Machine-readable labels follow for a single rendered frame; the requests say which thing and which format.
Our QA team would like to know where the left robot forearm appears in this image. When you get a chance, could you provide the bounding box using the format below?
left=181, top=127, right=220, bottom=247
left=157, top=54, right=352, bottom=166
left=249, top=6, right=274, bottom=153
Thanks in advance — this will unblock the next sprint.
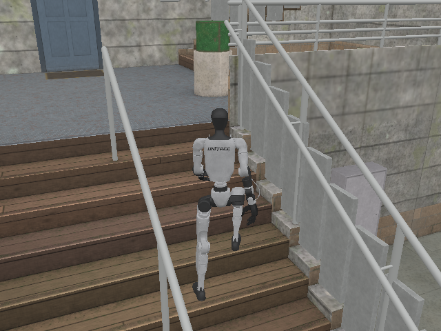
left=192, top=166, right=204, bottom=177

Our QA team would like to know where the right robot upper arm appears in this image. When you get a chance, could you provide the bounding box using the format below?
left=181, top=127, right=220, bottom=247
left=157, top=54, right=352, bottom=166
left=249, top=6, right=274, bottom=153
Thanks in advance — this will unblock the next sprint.
left=234, top=138, right=249, bottom=177

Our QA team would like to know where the right robot hand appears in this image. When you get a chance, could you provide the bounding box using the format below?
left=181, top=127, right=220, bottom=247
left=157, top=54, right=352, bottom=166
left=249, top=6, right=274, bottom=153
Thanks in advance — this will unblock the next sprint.
left=241, top=204, right=258, bottom=225

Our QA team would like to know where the right robot forearm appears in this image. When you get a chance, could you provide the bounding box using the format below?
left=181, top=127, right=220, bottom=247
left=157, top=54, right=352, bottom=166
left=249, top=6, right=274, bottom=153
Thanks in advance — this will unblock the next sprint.
left=242, top=166, right=256, bottom=205

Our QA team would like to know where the robot right foot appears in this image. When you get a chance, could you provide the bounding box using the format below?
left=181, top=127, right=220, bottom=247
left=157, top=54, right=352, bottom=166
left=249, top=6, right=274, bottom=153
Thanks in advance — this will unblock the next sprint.
left=232, top=233, right=241, bottom=251

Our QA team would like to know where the left robot upper arm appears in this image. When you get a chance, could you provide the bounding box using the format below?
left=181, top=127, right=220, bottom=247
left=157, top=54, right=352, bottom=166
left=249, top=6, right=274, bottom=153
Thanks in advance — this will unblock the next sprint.
left=192, top=138, right=206, bottom=174

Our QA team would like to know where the left robot hand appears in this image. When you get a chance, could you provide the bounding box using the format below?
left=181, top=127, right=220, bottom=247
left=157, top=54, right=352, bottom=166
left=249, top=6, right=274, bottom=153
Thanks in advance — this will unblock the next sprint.
left=198, top=169, right=210, bottom=181

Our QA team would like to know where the left robot shin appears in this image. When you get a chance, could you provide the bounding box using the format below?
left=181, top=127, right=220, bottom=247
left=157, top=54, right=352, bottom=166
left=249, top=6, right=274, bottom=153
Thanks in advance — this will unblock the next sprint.
left=196, top=242, right=208, bottom=291

